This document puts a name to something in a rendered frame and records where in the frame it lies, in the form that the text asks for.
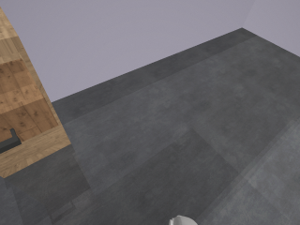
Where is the cabinet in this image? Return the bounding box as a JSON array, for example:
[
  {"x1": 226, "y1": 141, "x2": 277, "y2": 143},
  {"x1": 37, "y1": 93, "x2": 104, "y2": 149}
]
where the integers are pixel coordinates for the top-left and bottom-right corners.
[{"x1": 0, "y1": 7, "x2": 71, "y2": 178}]

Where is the robot right thigh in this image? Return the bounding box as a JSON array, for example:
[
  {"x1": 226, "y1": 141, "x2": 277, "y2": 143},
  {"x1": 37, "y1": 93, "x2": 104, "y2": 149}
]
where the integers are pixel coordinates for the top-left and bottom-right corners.
[{"x1": 169, "y1": 216, "x2": 198, "y2": 225}]

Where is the drawer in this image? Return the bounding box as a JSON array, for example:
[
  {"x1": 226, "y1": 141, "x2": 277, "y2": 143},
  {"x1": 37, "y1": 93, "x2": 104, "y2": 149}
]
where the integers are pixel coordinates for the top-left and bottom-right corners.
[{"x1": 0, "y1": 58, "x2": 59, "y2": 143}]

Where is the handle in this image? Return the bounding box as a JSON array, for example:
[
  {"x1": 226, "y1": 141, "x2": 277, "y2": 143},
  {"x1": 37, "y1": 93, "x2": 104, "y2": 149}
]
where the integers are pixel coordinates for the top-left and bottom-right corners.
[{"x1": 0, "y1": 128, "x2": 22, "y2": 154}]

